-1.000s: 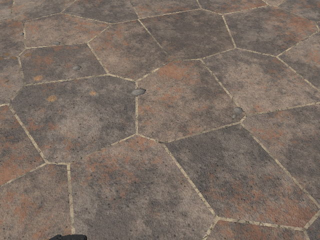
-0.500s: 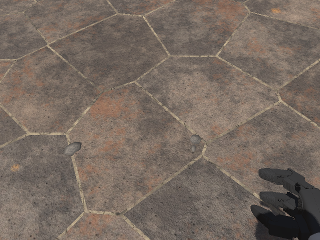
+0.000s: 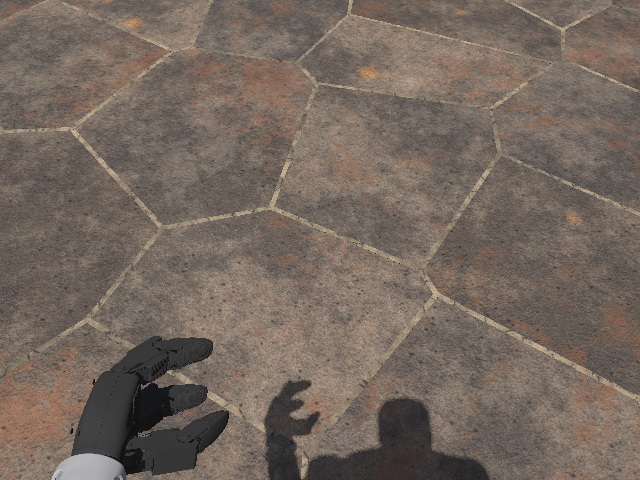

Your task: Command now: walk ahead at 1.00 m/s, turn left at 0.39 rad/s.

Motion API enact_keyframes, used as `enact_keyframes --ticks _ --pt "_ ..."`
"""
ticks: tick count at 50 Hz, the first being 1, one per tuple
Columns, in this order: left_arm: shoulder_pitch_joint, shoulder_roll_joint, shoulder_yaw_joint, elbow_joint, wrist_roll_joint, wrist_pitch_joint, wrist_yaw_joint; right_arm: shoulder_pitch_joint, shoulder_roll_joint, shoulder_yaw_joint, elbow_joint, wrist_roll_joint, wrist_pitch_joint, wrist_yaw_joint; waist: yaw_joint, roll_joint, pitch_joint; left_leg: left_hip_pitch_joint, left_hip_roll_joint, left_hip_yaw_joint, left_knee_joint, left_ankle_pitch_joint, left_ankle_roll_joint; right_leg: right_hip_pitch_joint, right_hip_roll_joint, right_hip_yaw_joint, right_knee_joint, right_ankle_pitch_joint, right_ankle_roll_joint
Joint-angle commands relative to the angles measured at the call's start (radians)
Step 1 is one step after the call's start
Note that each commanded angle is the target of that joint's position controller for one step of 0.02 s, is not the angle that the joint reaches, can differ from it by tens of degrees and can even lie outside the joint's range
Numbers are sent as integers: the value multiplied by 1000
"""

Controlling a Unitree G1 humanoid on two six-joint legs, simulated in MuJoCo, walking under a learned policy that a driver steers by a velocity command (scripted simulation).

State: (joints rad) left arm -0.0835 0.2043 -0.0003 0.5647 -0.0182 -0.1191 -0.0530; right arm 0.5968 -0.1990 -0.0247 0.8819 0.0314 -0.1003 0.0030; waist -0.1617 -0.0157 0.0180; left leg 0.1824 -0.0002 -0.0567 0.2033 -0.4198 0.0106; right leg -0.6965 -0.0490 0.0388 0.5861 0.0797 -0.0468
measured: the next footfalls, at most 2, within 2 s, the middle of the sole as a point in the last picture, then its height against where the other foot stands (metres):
right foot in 0.06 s outside the picture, level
left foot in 0.50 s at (189, 428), level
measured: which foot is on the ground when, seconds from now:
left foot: down 0.00-0.04, up 0.06-0.48, down 0.50-0.96, up 0.98-1.00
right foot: up 0.00-0.04, down 0.06-0.48, up 0.50-0.96, down 0.98-1.00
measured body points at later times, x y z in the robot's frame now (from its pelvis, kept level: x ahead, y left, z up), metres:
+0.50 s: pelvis +0.44 +0.06 -0.03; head +0.44 +0.09 +0.42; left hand +0.35 +0.33 -0.17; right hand +0.74 -0.09 -0.08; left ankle +0.58 +0.18 -0.72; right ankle +0.24 -0.15 -0.70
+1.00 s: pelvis +0.86 +0.26 -0.02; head +0.87 +0.28 +0.43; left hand +0.89 +0.60 -0.06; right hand +1.05 +0.06 -0.14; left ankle +0.59 +0.18 -0.68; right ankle +1.04 +0.27 -0.72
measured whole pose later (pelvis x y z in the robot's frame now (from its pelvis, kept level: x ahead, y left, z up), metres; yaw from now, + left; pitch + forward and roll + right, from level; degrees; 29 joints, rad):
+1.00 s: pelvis +0.86 +0.26 -0.02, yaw +43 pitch +2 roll -2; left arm 0.02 0.26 0.04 0.59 -0.02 -0.13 -0.02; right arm 0.41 -0.29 -0.07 0.81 0.00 -0.05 0.00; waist -0.07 0.03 0.03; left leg 0.04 -0.09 -0.21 0.76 -0.53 0.10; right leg -0.55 0.03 -0.03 0.59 -0.07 -0.04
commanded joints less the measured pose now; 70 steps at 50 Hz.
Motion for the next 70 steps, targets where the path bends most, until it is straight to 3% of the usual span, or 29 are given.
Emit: enact_keyframes --ticks 1,3,4,6,8,11,19,22,24,25,26,27,28,29,31,34,38,43,46,48,49,50,51,52,54,57,61,67,70 --pt "58 182 84 -65 -12 -27 9 -48 -230 -44 -43 -13 9 -12 197 176 -29 -182 199 -105 192 1020 131 405 103 -62 -49 -101 -32" --pt "513 279 123 15 -4 -5 47 -123 -195 -31 -94 -55 12 -14 418 126 -319 -566 116 -80 777 771 75 1039 -134 152 60 -257 -85" --pt "557 348 129 49 24 -8 28 55 -6 18 -117 -9 -10 -5 285 -269 -570 -878 -9 -108 1130 -42 49 1345 -397 704 -99 -692 -236" --pt "524 188 99 89 15 -3 38 -186 -147 -22 -157 57 -18 -23 337 -231 -280 -1076 61 -89 1277 50 57 1118 -336 644 -290 -735 -156" --pt "421 133 84 121 36 -3 35 -297 -124 -26 -189 8 -6 -20 259 -48 -97 -998 134 -58 1216 142 59 780 -285 389 -316 -421 -141" --pt "296 59 73 159 28 -9 31 -263 -54 -28 -205 30 62 5 144 -95 5 -918 201 -71 1158 105 56 547 -251 139 -392 -300 -113" --pt "294 232 108 186 23 -14 64 -489 -118 -27 -293 -8 69 55 149 58 131 -857 154 88 705 558 71 533 -168 -273 -482 -67 -41" --pt "328 326 127 188 16 13 63 -485 -187 -54 -311 8 64 69 115 -15 70 -739 38 221 620 453 122 737 -192 -308 -328 587 -19" --pt "303 372 139 170 3 42 63 -246 -277 -99 -273 24 83 62 -28 -105 -63 -454 -47 259 643 272 170 739 -217 -302 36 974 -24" --pt "260 358 133 153 -2 41 61 -1 -355 -143 -203 19 93 49 -147 -67 -166 -98 -65 195 558 304 215 562 -185 -278 365 883 -6" --pt "272 175 81 147 17 20 55 11 -388 -143 -158 24 103 35 -74 211 -65 1 18 -37 498 281 251 266 2 -235 827 -277 41" --pt "412 68 41 52 3 -31 46 -105 -425 -123 -231 -7 72 43 133 480 -260 233 194 -683 241 -7 474 -97 155 -7 1113 -690 50" --pt "298 201 54 24 -11 -72 41 -115 -334 -111 -268 -12 50 49 53 265 -303 222 253 -872 41 -259 428 -158 93 126 1039 -557 -2" --pt "191 221 61 3 -35 -82 44 -113 -301 -105 -257 -22 27 51 58 123 -159 79 244 -837 -1 -256 379 -174 69 106 949 -489 -21" --pt "202 181 56 21 4 -66 59 -231 -263 -91 -268 -29 1 54 168 -72 -62 -236 180 -665 52 -63 337 -17 -2 127 773 -402 -6" --pt "232 178 66 37 24 -18 57 -287 -211 -71 -272 -12 2 25 214 -27 6 -430 91 -441 32 114 322 82 -44 108 575 -384 52" --pt "18 85 32 -25 45 -11 47 -225 -158 -51 -224 -7 14 -18 111 30 74 -556 -2 -205 30 334 255 159 -19 -6 188 -1 101" --pt "-108 133 53 -75 3 -28 26 -134 -186 -62 -155 4 11 -11 24 94 90 -391 86 -249 30 288 224 199 18 -11 -79 133 70" --pt "-18 192 84 -64 -6 -37 22 -134 -213 -75 -124 -12 30 -22 92 134 43 -160 148 -249 144 742 192 211 48 -36 -107 -7 20" --pt "301 258 122 -6 -29 -22 43 -232 -257 -81 -144 -51 42 -9 293 173 -154 -183 118 -194 490 1137 150 548 57 -72 -43 -97 -37" --pt "581 281 119 45 -16 -4 56 -288 -191 -57 -181 -70 36 -4 406 102 -334 -444 77 -180 854 908 132 948 -77 93 79 -267 -66" --pt "607 348 127 98 19 -11 31 -29 -21 -13 -178 -8 16 8 228 -457 -474 -815 -126 -163 1227 -54 66 1235 -308 738 -176 -729 -252" --pt "595 218 104 91 17 -15 24 -96 -121 -13 -157 31 9 4 288 -369 -380 -946 -59 -157 1269 -28 86 1199 -303 893 -322 -944 -223" --pt "529 163 93 98 18 -7 33 -274 -180 -26 -193 31 2 6 309 -191 -191 -996 -13 -116 1264 33 97 1050 -276 704 -322 -816 -194" --pt "480 163 87 121 36 -7 19 -436 -143 -19 -240 -10 -17 8 251 56 -38 -941 39 -85 1141 105 101 772 -189 485 -336 -503 -175" --pt "438 93 59 148 24 -16 4 -380 -107 -15 -228 0 1 15 157 -23 -5 -886 106 -70 1029 141 91 631 -132 341 -394 -385 -179" --pt "478 151 64 184 9 -19 23 -516 -95 2 -280 -26 0 18 166 4 100 -1006 145 -16 819 318 43 547 -124 221 -470 -199 -182" --pt "644 159 46 269 -11 -6 47 -782 -85 7 -362 -12 -31 57 254 -9 133 -779 41 98 385 654 46 589 -92 34 -544 62 -121" --pt "666 192 46 302 2 19 57 -788 -140 -22 -396 -9 -36 62 200 -92 66 -690 -41 122 326 510 77 769 -144 43 -389 552 -100"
